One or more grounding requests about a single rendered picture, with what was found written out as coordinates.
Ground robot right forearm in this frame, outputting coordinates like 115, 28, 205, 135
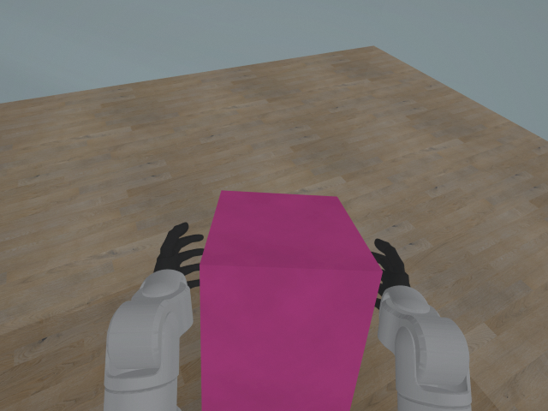
378, 285, 472, 411

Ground robot left forearm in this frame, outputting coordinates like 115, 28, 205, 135
104, 270, 194, 411

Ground carton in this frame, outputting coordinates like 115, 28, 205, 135
200, 190, 383, 411

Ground right robot hand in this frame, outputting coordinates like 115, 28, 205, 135
371, 239, 411, 310

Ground left robot hand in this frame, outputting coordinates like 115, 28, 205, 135
154, 223, 204, 289

